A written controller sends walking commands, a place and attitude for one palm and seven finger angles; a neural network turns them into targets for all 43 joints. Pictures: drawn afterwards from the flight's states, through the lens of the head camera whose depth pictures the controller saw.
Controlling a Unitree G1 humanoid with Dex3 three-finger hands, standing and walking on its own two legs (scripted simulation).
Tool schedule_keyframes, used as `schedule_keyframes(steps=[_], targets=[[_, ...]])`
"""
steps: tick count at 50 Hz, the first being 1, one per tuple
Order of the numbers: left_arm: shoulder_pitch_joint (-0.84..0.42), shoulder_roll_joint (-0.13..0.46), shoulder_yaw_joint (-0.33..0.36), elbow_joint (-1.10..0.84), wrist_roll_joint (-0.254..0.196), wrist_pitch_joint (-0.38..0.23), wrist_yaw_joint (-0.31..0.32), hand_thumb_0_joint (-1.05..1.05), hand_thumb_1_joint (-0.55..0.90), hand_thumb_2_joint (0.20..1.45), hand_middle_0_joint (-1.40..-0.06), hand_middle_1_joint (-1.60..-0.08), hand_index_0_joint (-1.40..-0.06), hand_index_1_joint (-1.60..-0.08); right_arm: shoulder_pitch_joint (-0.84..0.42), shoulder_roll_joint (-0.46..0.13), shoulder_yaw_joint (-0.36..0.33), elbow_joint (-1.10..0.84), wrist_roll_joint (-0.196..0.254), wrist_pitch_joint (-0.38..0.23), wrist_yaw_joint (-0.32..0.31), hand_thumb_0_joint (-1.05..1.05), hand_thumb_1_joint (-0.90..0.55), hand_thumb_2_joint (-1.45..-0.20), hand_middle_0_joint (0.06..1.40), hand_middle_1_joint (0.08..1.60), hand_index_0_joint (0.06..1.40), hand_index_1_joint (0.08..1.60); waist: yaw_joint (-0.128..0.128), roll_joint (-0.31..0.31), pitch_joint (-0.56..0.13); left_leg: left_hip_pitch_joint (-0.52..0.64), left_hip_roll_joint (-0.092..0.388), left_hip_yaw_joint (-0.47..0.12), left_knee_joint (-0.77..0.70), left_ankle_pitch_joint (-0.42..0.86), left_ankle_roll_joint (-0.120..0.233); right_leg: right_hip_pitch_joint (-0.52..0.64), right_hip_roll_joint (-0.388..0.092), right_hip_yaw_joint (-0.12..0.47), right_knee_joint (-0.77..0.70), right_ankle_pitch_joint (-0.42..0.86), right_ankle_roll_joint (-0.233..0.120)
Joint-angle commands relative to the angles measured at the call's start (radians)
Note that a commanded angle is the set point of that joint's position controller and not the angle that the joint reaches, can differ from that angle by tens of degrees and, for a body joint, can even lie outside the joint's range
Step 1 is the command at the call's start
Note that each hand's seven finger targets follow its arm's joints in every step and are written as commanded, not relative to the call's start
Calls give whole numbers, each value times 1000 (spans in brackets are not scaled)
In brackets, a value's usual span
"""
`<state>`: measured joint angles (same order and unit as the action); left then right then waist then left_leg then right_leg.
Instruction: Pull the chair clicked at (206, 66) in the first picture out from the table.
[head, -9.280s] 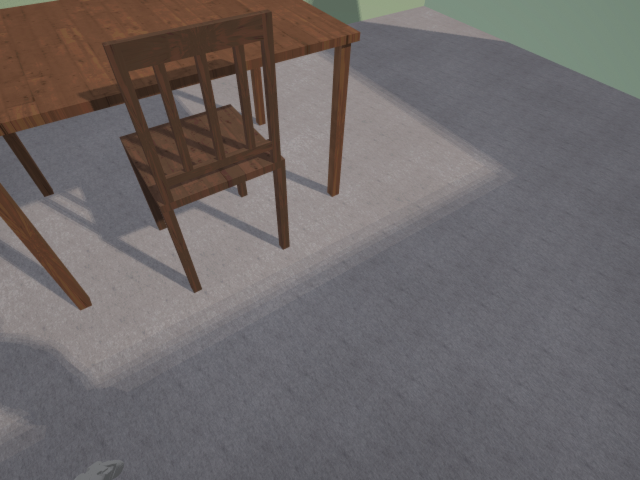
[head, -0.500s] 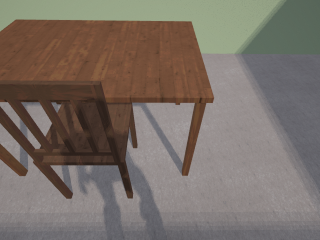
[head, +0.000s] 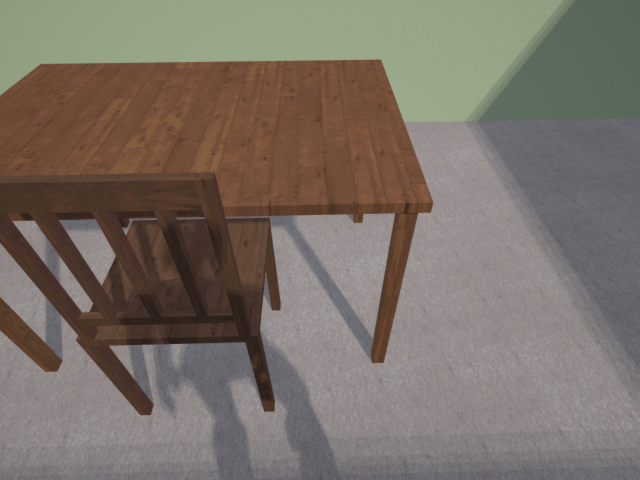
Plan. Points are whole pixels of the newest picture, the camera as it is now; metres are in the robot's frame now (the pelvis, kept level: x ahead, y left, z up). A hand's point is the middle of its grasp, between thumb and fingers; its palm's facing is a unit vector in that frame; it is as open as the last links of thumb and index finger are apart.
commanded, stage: look again from close up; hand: left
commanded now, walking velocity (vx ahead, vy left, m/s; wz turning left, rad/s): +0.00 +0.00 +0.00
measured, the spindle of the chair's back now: (133, 268) +0.50 +0.39 -0.08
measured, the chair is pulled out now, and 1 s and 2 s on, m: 0.00 0.00 0.00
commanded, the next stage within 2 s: shuffle to correct the standing spot in 0.98 s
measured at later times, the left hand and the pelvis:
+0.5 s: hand out of the picture +0.01 +0.17 -0.17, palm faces +0.02 -0.98 -0.19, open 7.4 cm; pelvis +0.01 +0.00 +0.00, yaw +0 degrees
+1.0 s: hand out of the picture +0.02 +0.16 -0.17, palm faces +0.02 -0.98 -0.20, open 7.3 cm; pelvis +0.02 -0.01 +0.00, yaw -1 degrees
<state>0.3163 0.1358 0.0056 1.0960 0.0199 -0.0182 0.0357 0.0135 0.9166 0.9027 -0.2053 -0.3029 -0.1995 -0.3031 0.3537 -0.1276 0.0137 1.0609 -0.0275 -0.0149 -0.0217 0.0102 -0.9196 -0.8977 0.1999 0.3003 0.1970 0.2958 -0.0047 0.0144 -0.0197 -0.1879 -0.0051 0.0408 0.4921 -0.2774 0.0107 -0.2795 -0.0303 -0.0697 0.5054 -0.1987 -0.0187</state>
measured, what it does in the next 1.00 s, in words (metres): stands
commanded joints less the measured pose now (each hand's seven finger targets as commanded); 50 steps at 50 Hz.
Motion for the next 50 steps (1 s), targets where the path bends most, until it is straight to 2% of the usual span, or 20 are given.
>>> schedule_keyframes(steps=[1,7,14,16,22,29,32,37,40,43,50], targets=[[54,86,11,-42,-6,-12,-2,0,900,900,-200,-300,-200,-300,46,-103,-19,-35,8,-23,-5,0,-900,-900,200,300,200,300,13,-1,138,-183,101,-132,-205,-82,28,73,-63,98,-95,-48,-21],[38,98,11,-44,-8,-15,-2,0,900,900,-200,-300,-200,-300,36,-113,-16,-15,10,-24,-5,0,-900,-900,200,300,200,300,7,-22,117,-133,96,-114,-188,-9,24,82,-74,106,-106,-9,-19],[33,103,11,-31,-10,-18,-2,0,900,900,-200,-300,-200,-300,16,-114,-13,10,13,-27,-6,0,-900,-900,200,300,200,300,8,-8,90,-88,94,-95,-175,61,19,104,-84,108,-107,44,-19],[33,104,11,-28,-9,-18,-2,0,900,900,-200,-300,-200,-300,18,-109,-13,17,14,-25,-7,0,-900,-900,200,300,200,300,6,-27,84,-70,95,-93,-171,72,19,102,-85,109,-111,46,-21],[28,105,10,-17,-9,-18,-1,0,900,900,-200,-300,-200,-300,6,-110,-13,32,14,-24,-9,0,-900,-900,200,300,200,300,5,-3,95,-63,96,-86,-165,98,14,105,-86,110,-114,75,-21],[30,106,10,-12,-9,-20,0,0,900,900,-200,-300,-200,-300,1,-104,-14,43,14,-23,-9,0,-900,-900,200,300,200,300,5,-24,84,-42,94,-76,-159,107,12,110,-92,114,-125,90,-23],[31,105,9,-12,-9,-19,1,0,900,900,-200,-300,-200,-300,-1,-107,-14,47,14,-23,-10,0,-900,-900,200,300,200,300,6,-8,86,-36,98,-77,-157,119,12,109,-88,114,-124,105,-23],[28,104,11,-14,-9,-17,0,0,900,900,-200,-300,-200,-300,-2,-102,-14,51,14,-20,-10,0,-900,-900,200,300,200,300,6,-27,109,-47,97,-75,-165,92,10,99,-87,117,-137,68,-23],[28,110,12,-16,-10,-19,-1,0,900,900,-200,-300,-200,-300,3,-102,-14,51,13,-21,-10,0,-900,-900,200,300,200,300,6,-33,93,-37,94,-73,-162,99,9,107,-89,123,-140,74,-26],[29,109,14,-20,-10,-18,0,0,900,900,-200,-300,-200,-300,2,-100,-14,54,13,-23,-10,0,-900,-900,200,300,200,300,8,-1,83,-33,99,-75,-164,114,10,116,-86,120,-132,95,-26],[30,110,14,-20,-10,-15,-1,0,900,900,-200,-300,-200,-300,7,-94,-14,58,13,-17,-9,0,-900,-900,200,300,200,300,9,-26,112,-49,93,-69,-171,55,7,94,-87,129,-159,10,-27]])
